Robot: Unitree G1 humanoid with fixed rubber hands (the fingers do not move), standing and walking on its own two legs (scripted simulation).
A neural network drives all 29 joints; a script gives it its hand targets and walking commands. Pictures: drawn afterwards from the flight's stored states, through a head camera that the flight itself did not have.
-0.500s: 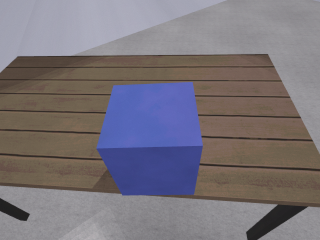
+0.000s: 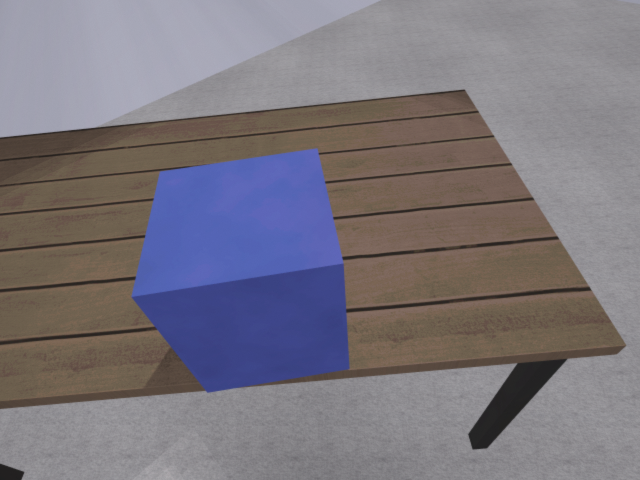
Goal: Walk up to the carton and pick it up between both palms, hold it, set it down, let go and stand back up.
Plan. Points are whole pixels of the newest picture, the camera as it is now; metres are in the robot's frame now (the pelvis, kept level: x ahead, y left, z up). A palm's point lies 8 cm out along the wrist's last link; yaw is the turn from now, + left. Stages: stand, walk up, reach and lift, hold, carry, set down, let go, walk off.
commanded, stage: walk up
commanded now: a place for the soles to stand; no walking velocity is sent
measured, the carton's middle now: (260, 275) +0.39 +0.11 +0.05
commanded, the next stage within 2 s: none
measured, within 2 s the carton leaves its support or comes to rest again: neither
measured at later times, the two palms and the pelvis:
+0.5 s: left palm out of the picture +0.08 +0.28 -0.10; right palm out of the picture +0.02 -0.21 -0.10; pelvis +0.00 +0.04 +0.03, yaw +1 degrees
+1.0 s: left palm out of the picture +0.02 +0.30 -0.11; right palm out of the picture +0.10 -0.20 -0.11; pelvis +0.02 +0.04 +0.02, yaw +8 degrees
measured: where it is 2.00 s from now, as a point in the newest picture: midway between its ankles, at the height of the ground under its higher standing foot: outside the picture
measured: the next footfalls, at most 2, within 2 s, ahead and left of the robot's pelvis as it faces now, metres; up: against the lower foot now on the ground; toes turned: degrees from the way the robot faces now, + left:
left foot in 0.28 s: +0.03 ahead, +0.14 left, +0.00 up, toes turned +12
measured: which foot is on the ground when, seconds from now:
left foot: down 0.00-0.00, up 0.02-0.26, down 0.28-1.00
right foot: down 0.00-1.00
